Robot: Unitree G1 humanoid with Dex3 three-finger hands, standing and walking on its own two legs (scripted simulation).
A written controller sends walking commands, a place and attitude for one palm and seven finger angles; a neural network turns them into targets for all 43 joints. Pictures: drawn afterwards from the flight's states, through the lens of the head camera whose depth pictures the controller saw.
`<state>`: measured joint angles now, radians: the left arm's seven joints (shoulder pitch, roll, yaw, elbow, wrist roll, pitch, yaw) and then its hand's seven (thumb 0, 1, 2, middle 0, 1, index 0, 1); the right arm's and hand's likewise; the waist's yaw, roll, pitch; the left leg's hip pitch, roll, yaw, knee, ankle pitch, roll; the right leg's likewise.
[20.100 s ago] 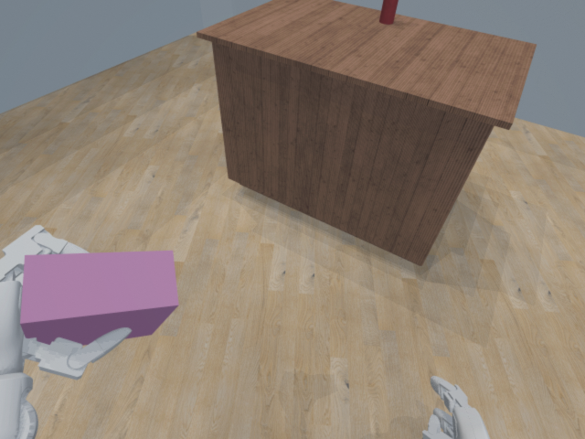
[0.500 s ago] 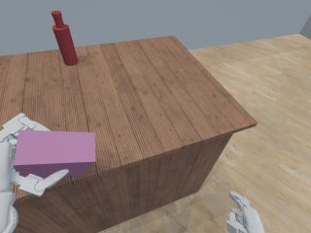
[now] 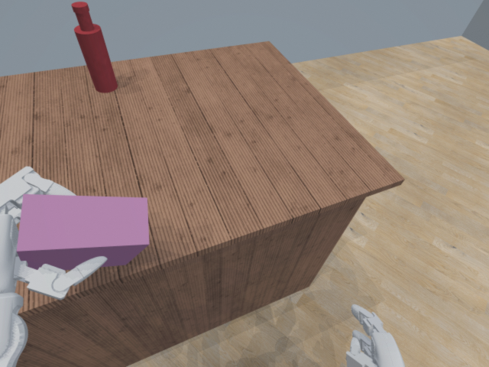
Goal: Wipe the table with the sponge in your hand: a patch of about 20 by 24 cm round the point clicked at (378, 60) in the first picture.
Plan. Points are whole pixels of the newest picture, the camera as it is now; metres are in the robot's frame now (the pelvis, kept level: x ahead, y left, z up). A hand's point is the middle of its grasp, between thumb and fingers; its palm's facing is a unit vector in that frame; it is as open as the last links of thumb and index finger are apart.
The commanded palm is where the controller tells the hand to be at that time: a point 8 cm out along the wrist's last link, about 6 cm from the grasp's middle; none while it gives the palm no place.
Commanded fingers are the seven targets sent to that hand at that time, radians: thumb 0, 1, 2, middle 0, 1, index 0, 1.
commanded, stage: come to a stop and stand still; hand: left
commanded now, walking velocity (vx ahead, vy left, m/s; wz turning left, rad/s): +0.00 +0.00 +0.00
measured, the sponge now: (102, 236) +0.24 +0.21 +0.13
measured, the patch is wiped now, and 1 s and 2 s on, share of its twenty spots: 0.00 0.00 0.00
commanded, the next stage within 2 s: look again from close up in 0.28 s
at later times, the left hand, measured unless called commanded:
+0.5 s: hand (60, 223) +0.23 +0.24 +0.18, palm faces +0.36 -0.83 -0.43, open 10.0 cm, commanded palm +0.17 +0.29 +0.17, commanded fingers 0.00 0.10 1.30 -1.20 -1.60 -1.20 -1.60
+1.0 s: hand (88, 213) +0.25 +0.23 +0.16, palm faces +0.37 -0.84 -0.40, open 10.0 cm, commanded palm +0.19 +0.26 +0.17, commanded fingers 0.00 0.10 1.30 -1.20 -1.60 -1.20 -1.60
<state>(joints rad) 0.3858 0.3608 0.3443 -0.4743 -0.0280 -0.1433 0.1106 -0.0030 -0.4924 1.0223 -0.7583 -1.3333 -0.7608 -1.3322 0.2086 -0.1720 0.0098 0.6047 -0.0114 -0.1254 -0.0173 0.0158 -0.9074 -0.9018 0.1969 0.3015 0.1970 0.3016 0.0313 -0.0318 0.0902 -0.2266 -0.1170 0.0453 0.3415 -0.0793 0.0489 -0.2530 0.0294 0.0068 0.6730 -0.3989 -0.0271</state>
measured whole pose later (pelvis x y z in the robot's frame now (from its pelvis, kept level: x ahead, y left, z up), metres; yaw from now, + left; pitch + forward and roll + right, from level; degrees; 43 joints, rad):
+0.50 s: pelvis +0.01 +0.01 +0.00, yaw +0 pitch -1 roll -1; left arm 0.45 0.39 0.36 -0.54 -0.02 -0.21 0.11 0.00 -0.49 1.02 -0.76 -1.33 -0.76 -1.33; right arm 0.22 -0.18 0.02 0.59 0.00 -0.13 -0.02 0.01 -0.91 -0.90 0.20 0.30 0.20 0.30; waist 0.01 0.00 0.07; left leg -0.27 -0.07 -0.04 0.45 -0.16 0.05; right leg -0.16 0.04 -0.03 0.42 -0.24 -0.03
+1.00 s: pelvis +0.03 -0.02 +0.00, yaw +0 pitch -1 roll +0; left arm 0.46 0.40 0.36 -0.48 -0.07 -0.17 0.11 0.00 -0.49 1.02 -0.76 -1.33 -0.76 -1.33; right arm 0.17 -0.20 0.01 0.56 0.02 -0.07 -0.04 0.01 -0.91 -0.90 0.20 0.30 0.20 0.30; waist 0.01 -0.02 0.03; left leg -0.25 -0.04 -0.05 0.47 -0.21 0.02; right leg -0.14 0.07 -0.03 0.43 -0.28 -0.07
